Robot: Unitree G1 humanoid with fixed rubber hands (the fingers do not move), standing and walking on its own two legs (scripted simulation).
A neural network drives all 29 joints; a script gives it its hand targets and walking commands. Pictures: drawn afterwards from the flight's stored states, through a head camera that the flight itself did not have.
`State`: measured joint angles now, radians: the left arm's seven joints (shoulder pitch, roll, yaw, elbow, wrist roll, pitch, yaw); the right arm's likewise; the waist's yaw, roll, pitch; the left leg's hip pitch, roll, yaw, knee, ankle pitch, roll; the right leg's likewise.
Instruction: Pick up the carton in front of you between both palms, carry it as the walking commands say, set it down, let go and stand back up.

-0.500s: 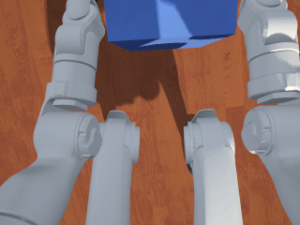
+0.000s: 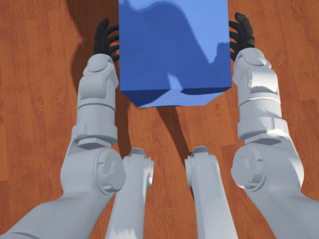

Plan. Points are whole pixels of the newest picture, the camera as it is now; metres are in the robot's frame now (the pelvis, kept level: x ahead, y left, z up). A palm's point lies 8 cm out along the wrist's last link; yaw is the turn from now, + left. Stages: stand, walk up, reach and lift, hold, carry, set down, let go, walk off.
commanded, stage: reach and lift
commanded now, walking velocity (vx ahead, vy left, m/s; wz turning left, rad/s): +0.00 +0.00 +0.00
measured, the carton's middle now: (171, 61) +0.53 -0.02 -0.13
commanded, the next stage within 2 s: none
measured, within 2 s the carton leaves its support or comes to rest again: neither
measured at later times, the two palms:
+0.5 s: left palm (60, 41) +0.46 +0.14 +0.11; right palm (291, 34) +0.46 -0.16 +0.11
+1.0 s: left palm out of the picture +0.42 +0.14 +0.25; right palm out of the picture +0.41 -0.16 +0.25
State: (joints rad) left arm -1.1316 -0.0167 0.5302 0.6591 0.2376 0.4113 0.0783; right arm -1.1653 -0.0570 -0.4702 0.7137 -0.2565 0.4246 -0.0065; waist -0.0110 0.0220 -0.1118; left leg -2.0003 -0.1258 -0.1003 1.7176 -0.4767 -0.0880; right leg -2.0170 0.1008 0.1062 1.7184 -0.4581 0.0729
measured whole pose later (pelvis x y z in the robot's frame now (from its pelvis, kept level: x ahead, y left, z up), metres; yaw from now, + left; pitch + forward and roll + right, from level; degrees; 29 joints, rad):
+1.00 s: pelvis +0.10 +0.00 +0.26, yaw -1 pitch +11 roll +0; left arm -0.33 -0.16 0.32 0.47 0.23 0.43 0.04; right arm -0.33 0.15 -0.31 0.47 -0.24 0.44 -0.01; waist -0.01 0.01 -0.14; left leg -0.53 -0.06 -0.15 0.65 -0.29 -0.02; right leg -0.54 0.05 0.14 0.64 -0.28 0.03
